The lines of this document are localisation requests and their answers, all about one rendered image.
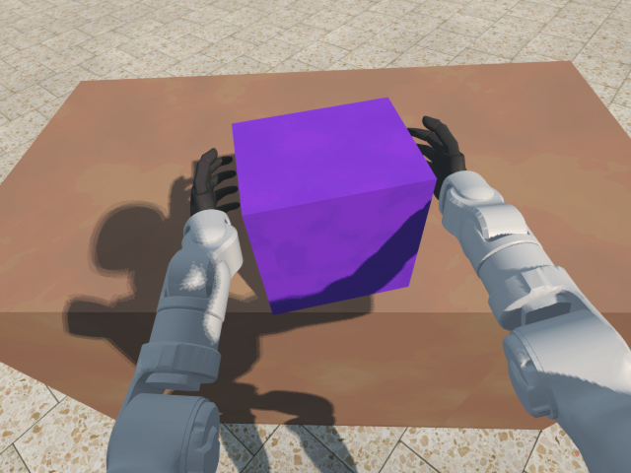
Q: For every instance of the pedestal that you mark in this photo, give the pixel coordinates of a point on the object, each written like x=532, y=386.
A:
x=94, y=211

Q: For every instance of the right robot upper arm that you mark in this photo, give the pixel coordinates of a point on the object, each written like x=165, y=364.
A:
x=572, y=369

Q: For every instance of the carton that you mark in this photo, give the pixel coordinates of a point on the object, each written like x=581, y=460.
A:
x=334, y=202

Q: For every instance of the robot left forearm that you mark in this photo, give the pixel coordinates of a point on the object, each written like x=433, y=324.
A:
x=183, y=347

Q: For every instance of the left robot hand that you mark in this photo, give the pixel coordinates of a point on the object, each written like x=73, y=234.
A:
x=202, y=196

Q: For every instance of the right robot hand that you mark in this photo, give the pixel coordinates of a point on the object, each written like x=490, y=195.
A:
x=444, y=152

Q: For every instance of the robot right forearm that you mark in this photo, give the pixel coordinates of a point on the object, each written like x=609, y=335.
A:
x=523, y=284

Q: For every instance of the left robot upper arm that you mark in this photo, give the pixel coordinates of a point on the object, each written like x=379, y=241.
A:
x=161, y=433

